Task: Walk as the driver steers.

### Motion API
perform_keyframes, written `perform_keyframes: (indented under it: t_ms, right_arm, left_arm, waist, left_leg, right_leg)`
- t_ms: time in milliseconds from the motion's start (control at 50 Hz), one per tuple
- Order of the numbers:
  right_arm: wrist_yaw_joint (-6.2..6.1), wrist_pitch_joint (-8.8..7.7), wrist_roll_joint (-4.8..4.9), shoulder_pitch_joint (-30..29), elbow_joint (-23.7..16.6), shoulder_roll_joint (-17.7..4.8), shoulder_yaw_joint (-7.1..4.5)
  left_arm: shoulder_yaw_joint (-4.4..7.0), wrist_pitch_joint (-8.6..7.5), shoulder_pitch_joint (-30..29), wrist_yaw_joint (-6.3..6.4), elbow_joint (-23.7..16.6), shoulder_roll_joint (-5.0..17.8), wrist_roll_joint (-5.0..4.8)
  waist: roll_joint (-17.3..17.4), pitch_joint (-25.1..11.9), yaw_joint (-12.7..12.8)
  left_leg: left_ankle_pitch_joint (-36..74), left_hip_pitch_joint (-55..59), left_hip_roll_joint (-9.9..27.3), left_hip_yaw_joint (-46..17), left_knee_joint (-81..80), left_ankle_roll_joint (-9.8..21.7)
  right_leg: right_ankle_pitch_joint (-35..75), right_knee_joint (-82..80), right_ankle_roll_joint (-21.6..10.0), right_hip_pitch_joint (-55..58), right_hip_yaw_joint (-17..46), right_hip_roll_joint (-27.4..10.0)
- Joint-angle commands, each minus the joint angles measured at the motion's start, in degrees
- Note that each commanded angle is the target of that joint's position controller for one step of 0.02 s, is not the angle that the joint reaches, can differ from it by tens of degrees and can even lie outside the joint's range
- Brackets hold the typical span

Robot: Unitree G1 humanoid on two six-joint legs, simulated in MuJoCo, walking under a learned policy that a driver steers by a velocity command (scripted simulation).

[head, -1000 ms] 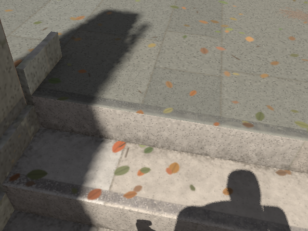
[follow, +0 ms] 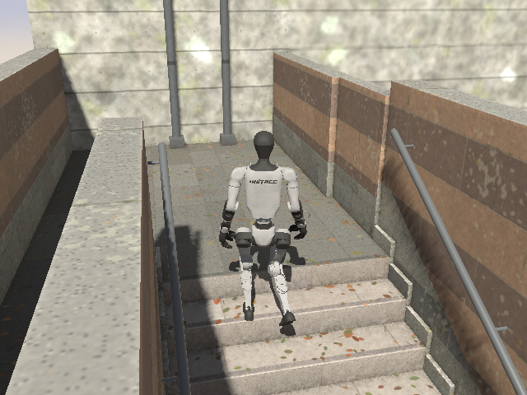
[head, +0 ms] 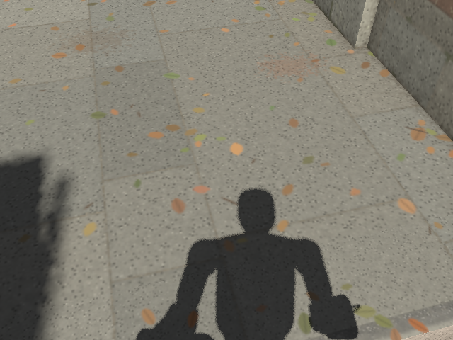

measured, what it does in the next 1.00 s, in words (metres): climbs: right foot, then left foot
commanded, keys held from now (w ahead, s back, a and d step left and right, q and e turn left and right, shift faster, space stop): no key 0.44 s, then q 0.22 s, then w+q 0.34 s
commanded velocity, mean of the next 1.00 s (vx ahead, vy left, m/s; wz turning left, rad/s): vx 0.09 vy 0.00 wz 0.19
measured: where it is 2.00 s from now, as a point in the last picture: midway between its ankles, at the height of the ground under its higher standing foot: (216, 306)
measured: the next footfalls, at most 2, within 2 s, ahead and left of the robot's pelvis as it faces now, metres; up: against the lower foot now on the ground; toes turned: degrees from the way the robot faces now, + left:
right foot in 0.48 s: +0.06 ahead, -0.25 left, -0.01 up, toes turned +2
left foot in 0.76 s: +0.13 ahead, -0.04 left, +0.01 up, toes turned +3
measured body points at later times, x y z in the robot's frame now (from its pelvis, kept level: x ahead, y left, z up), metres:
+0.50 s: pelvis +0.07 -0.06 +0.01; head +0.06 -0.09 +0.46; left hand +0.17 +0.17 -0.10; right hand +0.18 -0.28 -0.12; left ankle +0.09 +0.09 -0.67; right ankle +0.05 -0.24 -0.63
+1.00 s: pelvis +0.11 -0.13 +0.05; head +0.07 -0.12 +0.50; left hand +0.32 +0.07 +0.02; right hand +0.14 -0.35 -0.08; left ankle +0.09 -0.05 -0.66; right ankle +0.15 -0.27 -0.48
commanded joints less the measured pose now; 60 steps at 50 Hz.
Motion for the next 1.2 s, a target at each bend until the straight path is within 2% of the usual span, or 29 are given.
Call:
perform_keyframes:
  t_ms: [20, 140, 260, 380, 440, 480, 500, 540, 560, 580, 600, 620, 660, 680, 720, 740, 760, 780, 800, 820, 840, 860, 940, 1000, 1060, 1100, 1140, 1160, 1200]
  right_arm:
    - [0.98, -0.27, 0.90, -2.48, 1.11, 4.37, 1.00]
    - [0.95, -0.88, -0.61, 0.25, 0.78, -0.14, 0.58]
    - [-3.18, 1.11, 0.44, 4.77, -2.56, -1.96, -0.93]
    - [-3.29, 1.86, 1.08, 6.19, -3.40, -3.35, -1.62]
    - [-2.77, 1.99, 1.48, 3.24, -3.64, -5.27, -2.67]
    - [-2.83, 2.80, 1.83, 1.77, -4.23, -6.49, -3.39]
    - [-3.03, 4.14, 3.25, 3.11, -3.07, -6.09, -3.12]
    - [-1.79, 4.94, 3.28, 4.54, -4.26, -2.33, -3.40]
    - [-0.46, 4.30, 3.12, 4.29, -5.03, -0.65, -3.40]
    - [0.26, 3.37, 4.20, 2.47, -5.98, 0.39, -3.40]
    - [0.60, 2.95, 3.40, 5.20, -6.53, 0.10, -3.39]
    - [1.14, 2.88, 2.27, 6.16, -6.78, -2.21, -3.34]
    - [0.63, 5.04, 0.49, 4.99, -10.38, -4.74, -2.93]
    - [0.59, 5.65, 0.65, 6.40, -10.20, -5.49, -2.89]
    - [0.67, 6.39, 1.73, 13.83, -6.23, -5.45, -3.15]
    - [0.51, 6.28, 1.52, 21.61, -3.54, -4.43, -3.59]
    - [0.51, 6.29, 1.37, 30.49, 0.87, -2.46, -3.49]
    - [1.29, 5.02, -1.02, 30.87, 2.69, -1.84, -2.19]
    - [1.53, 2.24, -0.98, 17.21, -4.32, -2.79, -0.44]
    - [1.43, 0.82, 0.01, 9.84, -7.28, -7.44, -1.73]
    - [1.32, 0.26, 0.80, 7.89, -7.53, -6.87, -1.58]
    - [1.43, -0.14, 0.92, 7.19, -7.41, -6.63, -1.50]
    - [0.32, -0.65, 1.00, 14.25, -2.85, -3.78, -0.99]
    - [-0.90, 0.95, 1.35, 16.17, -3.30, -5.02, -1.39]
    - [-1.00, 1.05, 1.07, 7.82, -6.29, -6.95, -1.78]
    - [-0.65, 0.62, 2.25, 3.85, -7.54, -7.85, -2.05]
    - [0.48, -0.03, 1.44, 0.49, -8.86, -5.31, -0.86]
    - [1.37, -0.29, 1.76, 1.63, -8.33, -2.91, -0.26]
    - [3.58, -3.31, 1.44, -1.29, -10.50, 9.70, 3.24]
  left_arm:
    - [-0.96, 0.24, 9.03, 0.17, -2.67, -2.61, -0.77]
    - [-0.70, 1.00, 9.53, 2.86, -3.68, -0.54, 0.00]
    - [-0.42, 2.32, 1.83, 4.65, -10.24, 1.40, 0.05]
    - [-1.10, 3.11, 4.96, 4.49, -10.19, -0.34, -0.06]
    - [-2.31, 2.47, 3.98, 3.04, -10.19, -1.69, 1.01]
    - [-2.39, 2.11, 5.37, 2.26, -9.08, -1.51, 1.08]
    - [-2.53, 2.66, 7.80, 1.77, -7.98, -2.84, 0.82]
    - [0.50, 1.23, 13.17, 1.40, -2.67, 4.43, 1.50]
    - [1.09, 1.50, 10.62, 1.63, -2.40, 6.14, 1.95]
    - [0.33, 0.89, 4.76, 1.63, -7.23, 4.21, 3.60]
    - [1.06, 0.11, -0.54, 1.38, -11.10, 7.84, 3.91]
    - [0.79, -0.11, -7.88, 1.21, -14.08, 7.15, 3.07]
    - [2.13, -0.15, -14.71, 2.60, -17.13, 11.82, 1.36]
    - [2.10, -0.10, -16.52, 3.56, -18.15, 11.39, 1.17]
    - [1.29, -0.71, -18.63, 3.53, -19.68, 8.78, 1.24]
    - [0.84, -1.24, -19.19, 3.00, -19.74, 7.69, 1.23]
    - [-0.46, -1.70, -21.52, 1.98, -19.73, 3.81, 1.54]
    - [-2.82, -2.62, -23.10, 0.29, -21.37, -5.01, 0.47]
    - [-4.11, -3.56, -12.59, -1.33, -24.58, -7.85, -0.26]
    - [-3.61, -4.61, -8.33, -2.56, -24.78, -3.73, 0.25]
    - [-3.08, -5.17, -10.18, -3.22, -24.96, 0.11, 0.17]
    - [-3.07, -4.88, -11.08, -2.94, -24.71, 0.41, 0.93]
    - [-3.38, -3.48, -12.53, -1.15, -23.07, -1.72, 2.39]
    - [-4.44, -3.54, -16.29, 0.30, -22.75, -3.27, 2.12]
    - [-2.89, -2.93, -13.14, 1.27, -19.31, -0.47, 0.78]
    - [-1.11, -1.93, -7.39, 2.15, -17.10, 2.39, -0.95]
    - [1.34, -0.87, 6.02, 2.59, -12.05, 5.26, -2.14]
    - [2.14, -0.90, 11.31, 2.07, -9.11, 5.07, -1.63]
    - [0.60, -2.27, 21.28, -0.41, -2.64, 1.16, 2.59]
  waist:
    - [-2.58, 4.45, 8.01]
    - [4.96, 1.45, 6.01]
    - [9.42, -1.56, 0.48]
    - [8.63, -1.41, 0.00]
    - [7.72, -1.78, 0.69]
    - [5.61, -2.72, 0.96]
    - [2.48, -2.28, 3.45]
    - [-11.70, -2.58, 1.48]
    - [-20.03, -2.23, 0.44]
    - [-17.89, -2.69, 0.31]
    - [-16.72, -6.59, -2.72]
    - [-9.14, -6.03, -5.59]
    - [-14.33, -6.82, -9.53]
    - [-12.85, -6.45, -9.60]
    - [-5.08, -6.88, -9.97]
    - [-2.66, -6.98, -12.24]
    - [3.11, -3.74, -14.86]
    - [13.11, 0.73, -10.54]
    - [15.77, 3.32, 1.93]
    - [12.80, 7.09, 5.07]
    - [6.55, 11.10, 4.75]
    - [2.10, 9.30, 4.61]
    - [0.62, 3.95, 2.05]
    - [2.22, 2.77, -0.01]
    - [9.77, -0.90, 2.68]
    - [13.13, -1.88, 5.49]
    - [14.34, -3.11, 10.30]
    - [10.86, -2.86, 11.20]
    - [-6.35, -2.10, 10.12]
  left_leg:
    - [-1.70, -3.79, 7.60, -15.46, -22.93, 5.05]
    - [-0.74, 3.15, 8.91, -11.67, -26.98, 7.47]
    - [-3.72, 17.62, 16.37, -26.15, -27.25, 10.80]
    - [-0.90, 18.62, 18.31, -31.38, -24.11, 11.55]
    - [4.85, 15.40, 16.45, -28.32, -19.43, 7.79]
    - [9.94, 8.52, 13.29, -23.79, -15.65, 4.89]
    - [8.85, 6.66, 8.99, -16.65, -15.37, 2.96]
    - [8.83, 2.12, -0.34, -8.49, 4.53, -5.65]
    - [-7.10, -8.52, -6.46, -6.43, 14.64, -7.75]
    - [-17.05, -15.74, -8.39, -9.52, 27.69, -7.54]
    - [-19.66, -17.00, -8.45, -9.66, 39.77, -9.41]
    - [-18.33, -19.62, -6.81, -8.99, 38.14, -9.29]
    - [-13.18, -10.72, 4.08, -9.32, 24.47, -10.20]
    - [-11.01, -4.30, 4.71, -8.09, 18.05, -9.42]
    - [-5.30, 15.52, -1.50, 2.34, 2.59, -5.46]
    - [1.09, 26.22, -3.33, 2.34, -8.51, -1.12]
    - [4.14, 32.73, -3.93, -1.77, -21.38, 4.43]
    - [2.35, 31.44, -1.13, -16.41, -20.28, 8.07]
    - [-13.29, 17.08, 5.84, -49.75, -37.97, 13.94]
    - [-36.00, 10.80, 11.67, -62.92, -46.12, 16.34]
    - [-35.46, 5.91, 11.94, -60.46, -45.32, 14.97]
    - [-30.89, 4.90, 9.91, -55.05, -42.22, 13.46]
    - [-19.62, 11.25, 4.62, -42.04, -34.19, 12.67]
    - [-16.03, 12.61, 4.37, -38.37, -36.40, 12.38]
    - [-9.32, 3.65, 3.61, -30.86, -40.17, 11.51]
    - [-8.48, 0.38, 2.43, -26.64, -40.89, 11.01]
    - [-7.79, 5.49, 3.30, -27.94, -31.96, 10.18]
    - [-4.28, 7.43, 0.06, -23.60, -19.39, 8.55]
    - [-0.16, -17.15, -10.50, -20.82, 27.72, 3.96]
  right_leg:
    - [0.85, 13.83, -1.31, -6.07, 1.09, -3.88]
    - [14.60, 16.35, 2.47, -15.05, -1.13, -3.50]
    - [8.82, 11.47, 8.28, -24.72, 0.05, -9.20]
    - [2.40, 7.48, 8.56, -23.73, -1.06, -13.24]
    - [-3.35, -11.11, 7.62, -18.21, -3.51, -16.28]
    - [-5.46, -28.88, 6.09, -5.22, -8.23, -15.32]
    - [-7.32, -47.69, 6.04, 4.72, -19.68, -10.01]
    - [24.80, -56.62, 3.91, 20.10, -11.55, -13.18]
    - [42.91, -55.73, 1.12, 29.02, -6.18, -17.72]
    - [56.31, -54.74, -0.85, 30.72, -2.13, -21.66]
    - [67.50, -50.45, -4.72, 31.74, 2.91, -28.01]
    - [63.93, -49.84, -4.91, 34.28, -0.57, -25.87]
    - [40.24, -51.57, -4.31, 25.97, 3.66, -28.62]
    - [34.73, -51.81, -4.20, 20.73, 2.10, -28.65]
    - [25.95, -47.87, -2.81, 10.22, -10.05, -22.82]
    - [22.99, -37.94, -2.74, 4.71, -14.09, -19.47]
    - [4.58, -16.62, -2.26, -4.82, -17.64, -13.12]
    - [-13.00, 13.77, -0.45, -19.81, -16.10, -7.51]
    - [-3.22, 18.12, -0.73, -21.65, -4.13, -5.21]
    - [0.56, 18.84, -0.38, -25.31, -2.16, -6.49]
    - [2.60, 19.99, 0.39, -27.01, -3.30, -7.58]
    - [4.18, 20.96, 1.42, -25.82, -3.99, -7.91]
    - [7.73, 21.04, 3.21, -28.85, -7.26, -9.62]
    - [0.03, 4.87, 4.12, -26.95, -12.13, -10.56]
    - [6.41, -12.18, 4.31, -5.97, -17.29, -9.71]
    - [0.74, -27.12, 4.29, 8.72, -18.71, -8.76]
    - [0.09, -45.78, 2.10, 17.76, -17.58, -10.34]
    - [-0.58, -57.24, 1.28, 22.25, -16.45, -11.25]
    - [12.65, -54.55, -2.08, 35.66, 5.34, -21.55]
